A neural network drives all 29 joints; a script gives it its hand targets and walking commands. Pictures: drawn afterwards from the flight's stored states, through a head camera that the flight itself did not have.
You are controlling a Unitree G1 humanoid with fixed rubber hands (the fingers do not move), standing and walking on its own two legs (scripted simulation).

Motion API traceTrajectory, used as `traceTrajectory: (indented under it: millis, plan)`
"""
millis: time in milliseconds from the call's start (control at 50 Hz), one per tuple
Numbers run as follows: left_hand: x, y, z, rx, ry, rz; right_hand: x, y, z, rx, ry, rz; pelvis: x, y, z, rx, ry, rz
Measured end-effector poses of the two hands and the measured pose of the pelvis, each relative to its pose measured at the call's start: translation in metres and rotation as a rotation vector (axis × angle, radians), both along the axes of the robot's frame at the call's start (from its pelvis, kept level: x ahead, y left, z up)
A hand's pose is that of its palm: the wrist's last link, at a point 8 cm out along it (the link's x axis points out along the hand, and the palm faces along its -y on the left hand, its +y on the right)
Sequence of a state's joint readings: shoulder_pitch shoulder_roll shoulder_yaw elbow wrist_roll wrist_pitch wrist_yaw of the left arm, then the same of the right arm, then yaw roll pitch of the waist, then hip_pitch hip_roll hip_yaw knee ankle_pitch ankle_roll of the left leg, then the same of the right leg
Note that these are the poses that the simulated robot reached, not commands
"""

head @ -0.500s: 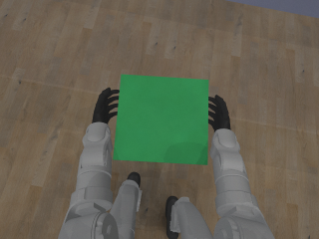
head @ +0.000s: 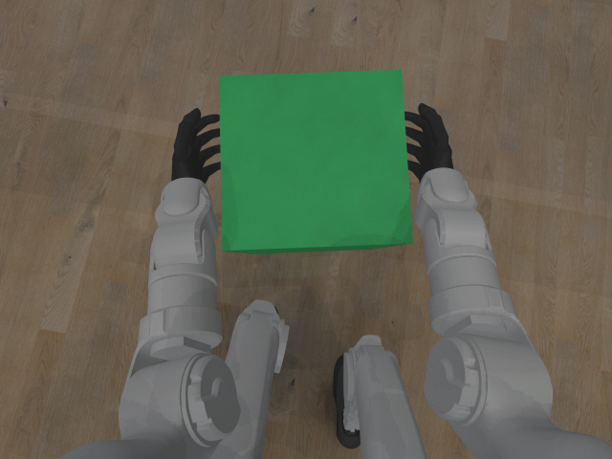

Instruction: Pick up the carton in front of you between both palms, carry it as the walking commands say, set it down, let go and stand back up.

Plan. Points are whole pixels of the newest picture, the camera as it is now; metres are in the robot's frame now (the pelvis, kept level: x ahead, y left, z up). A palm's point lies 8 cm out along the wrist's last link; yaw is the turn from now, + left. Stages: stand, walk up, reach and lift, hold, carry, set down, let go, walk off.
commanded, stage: set down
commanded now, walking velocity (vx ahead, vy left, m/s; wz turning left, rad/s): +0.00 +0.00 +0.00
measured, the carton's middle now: (311, 181) +0.46 +0.07 -0.17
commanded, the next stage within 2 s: none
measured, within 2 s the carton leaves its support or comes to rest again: rests again in 1.64 s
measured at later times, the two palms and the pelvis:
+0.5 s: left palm (205, 197) +0.42 +0.24 -0.23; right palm (385, 173) +0.52 -0.04 -0.24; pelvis -0.03 -0.01 -0.11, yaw -1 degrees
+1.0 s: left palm (211, 200) +0.44 +0.25 -0.33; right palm (365, 178) +0.55 -0.03 -0.34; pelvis -0.03 -0.01 -0.18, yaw -1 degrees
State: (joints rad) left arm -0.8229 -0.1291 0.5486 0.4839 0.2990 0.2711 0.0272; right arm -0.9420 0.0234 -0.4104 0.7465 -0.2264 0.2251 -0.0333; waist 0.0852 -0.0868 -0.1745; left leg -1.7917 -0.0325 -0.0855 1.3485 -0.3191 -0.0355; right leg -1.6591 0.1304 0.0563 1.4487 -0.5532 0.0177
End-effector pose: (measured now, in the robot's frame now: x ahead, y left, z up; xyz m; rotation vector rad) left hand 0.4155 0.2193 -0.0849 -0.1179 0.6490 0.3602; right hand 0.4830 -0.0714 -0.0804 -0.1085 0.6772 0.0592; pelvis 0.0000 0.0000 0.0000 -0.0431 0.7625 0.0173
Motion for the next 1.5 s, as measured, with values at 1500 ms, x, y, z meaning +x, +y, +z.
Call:
traceTrajectory:
  millis: [1500]
  plan:
    - [0.018,0.034,-0.269,0.061,0.18,0.048,0.051,0.036,-0.294,-0.033,0.115,0.27,-0.03,-0.019,-0.189,0.094,0.031,-0.094]
